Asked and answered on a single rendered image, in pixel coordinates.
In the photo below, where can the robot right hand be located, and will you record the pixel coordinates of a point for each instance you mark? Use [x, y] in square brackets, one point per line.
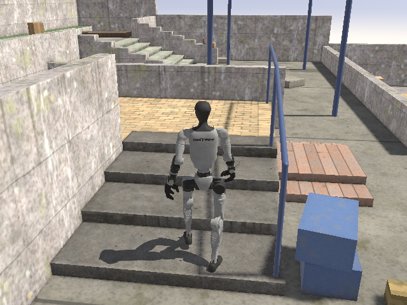
[226, 172]

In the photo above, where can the robot left upper arm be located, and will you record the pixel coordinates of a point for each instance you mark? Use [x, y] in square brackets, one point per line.
[180, 145]

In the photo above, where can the robot left shin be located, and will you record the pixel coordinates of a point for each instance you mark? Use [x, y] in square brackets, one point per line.
[187, 212]

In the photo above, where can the right robot foot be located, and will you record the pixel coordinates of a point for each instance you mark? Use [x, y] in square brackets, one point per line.
[212, 267]

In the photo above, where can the robot right upper arm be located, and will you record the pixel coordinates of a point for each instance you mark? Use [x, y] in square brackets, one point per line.
[225, 142]

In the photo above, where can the robot left forearm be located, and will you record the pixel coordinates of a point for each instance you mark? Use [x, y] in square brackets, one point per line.
[173, 172]

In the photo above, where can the robot left hand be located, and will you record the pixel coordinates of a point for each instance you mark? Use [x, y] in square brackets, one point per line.
[168, 190]

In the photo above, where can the robot right forearm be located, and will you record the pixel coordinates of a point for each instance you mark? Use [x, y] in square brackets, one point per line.
[231, 165]

